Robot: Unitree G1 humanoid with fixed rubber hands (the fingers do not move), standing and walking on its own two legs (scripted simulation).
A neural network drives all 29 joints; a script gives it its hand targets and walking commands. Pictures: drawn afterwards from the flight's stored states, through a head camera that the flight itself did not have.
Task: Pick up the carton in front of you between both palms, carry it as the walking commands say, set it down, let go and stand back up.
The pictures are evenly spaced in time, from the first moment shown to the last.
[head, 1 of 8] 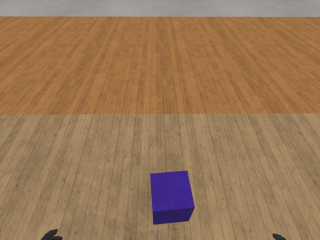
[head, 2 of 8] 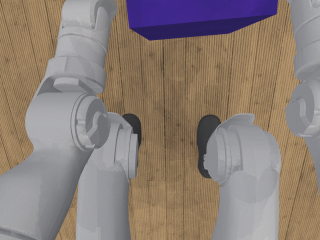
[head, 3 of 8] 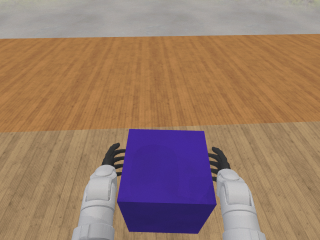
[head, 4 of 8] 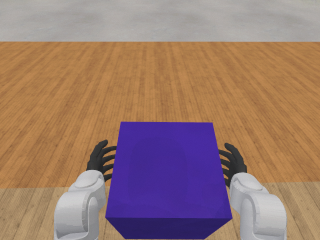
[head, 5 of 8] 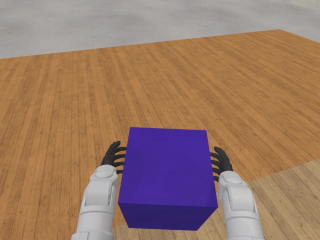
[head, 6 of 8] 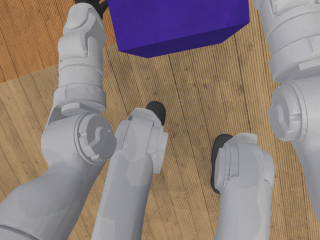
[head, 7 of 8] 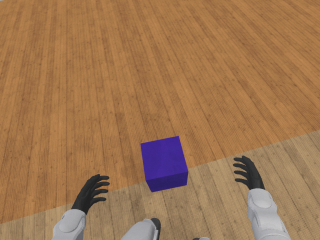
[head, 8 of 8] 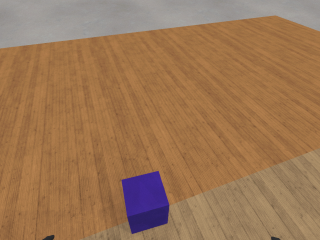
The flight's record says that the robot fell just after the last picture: no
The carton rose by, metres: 0.68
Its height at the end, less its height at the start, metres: +0.00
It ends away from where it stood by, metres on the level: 0.81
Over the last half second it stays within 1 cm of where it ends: yes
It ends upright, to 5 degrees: no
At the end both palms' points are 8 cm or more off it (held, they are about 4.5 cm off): yes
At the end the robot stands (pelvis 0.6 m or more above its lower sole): yes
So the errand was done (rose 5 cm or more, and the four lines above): no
